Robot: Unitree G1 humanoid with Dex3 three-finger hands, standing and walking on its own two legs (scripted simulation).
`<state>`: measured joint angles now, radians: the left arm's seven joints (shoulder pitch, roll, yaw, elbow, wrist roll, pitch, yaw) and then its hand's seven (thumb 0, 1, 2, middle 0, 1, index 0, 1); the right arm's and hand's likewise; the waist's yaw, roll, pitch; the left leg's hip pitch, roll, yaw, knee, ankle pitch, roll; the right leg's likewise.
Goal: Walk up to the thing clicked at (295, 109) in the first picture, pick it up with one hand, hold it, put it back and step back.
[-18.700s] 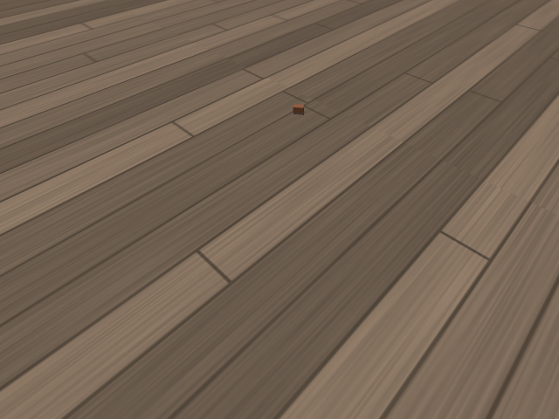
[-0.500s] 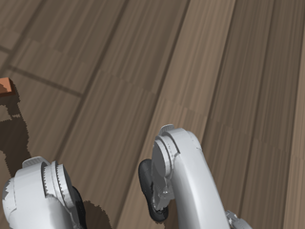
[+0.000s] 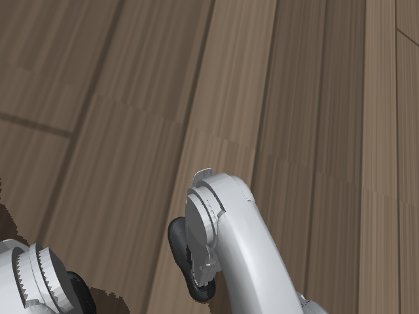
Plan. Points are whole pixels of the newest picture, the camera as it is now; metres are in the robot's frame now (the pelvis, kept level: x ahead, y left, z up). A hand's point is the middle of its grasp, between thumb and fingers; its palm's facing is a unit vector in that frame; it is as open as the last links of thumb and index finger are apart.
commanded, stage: rest palm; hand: left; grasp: from above
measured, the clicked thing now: out of the picture +0.50 +0.32 -0.29
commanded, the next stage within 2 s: close in 1.12 s
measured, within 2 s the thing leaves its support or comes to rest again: neither
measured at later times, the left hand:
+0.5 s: hand out of the picture +0.48 +0.32 -0.24, palm faces -0.46 -0.11 -0.88, open 13.7 cm
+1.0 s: hand out of the picture +0.48 +0.31 -0.25, palm faces -0.46 -0.10 -0.88, open 13.4 cm
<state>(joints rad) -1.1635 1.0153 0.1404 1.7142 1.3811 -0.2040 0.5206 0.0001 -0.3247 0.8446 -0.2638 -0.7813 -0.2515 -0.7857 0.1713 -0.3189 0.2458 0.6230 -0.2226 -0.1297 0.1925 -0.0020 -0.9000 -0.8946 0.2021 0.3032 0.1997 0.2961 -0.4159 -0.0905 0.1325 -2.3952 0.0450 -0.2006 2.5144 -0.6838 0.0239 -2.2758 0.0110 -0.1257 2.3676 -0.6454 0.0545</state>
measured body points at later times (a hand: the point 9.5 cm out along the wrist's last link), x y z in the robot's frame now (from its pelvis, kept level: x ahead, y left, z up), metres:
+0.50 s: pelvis +0.00 +0.00 +0.00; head +0.29 +0.12 +0.32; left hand +0.50 +0.32 -0.19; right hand +0.04 -0.27 -0.05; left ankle +0.07 +0.13 -0.27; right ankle +0.11 -0.12 -0.27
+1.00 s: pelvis +0.00 +0.00 +0.00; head +0.30 +0.11 +0.32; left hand +0.50 +0.31 -0.20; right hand +0.03 -0.25 -0.06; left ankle +0.07 +0.13 -0.27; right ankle +0.11 -0.12 -0.27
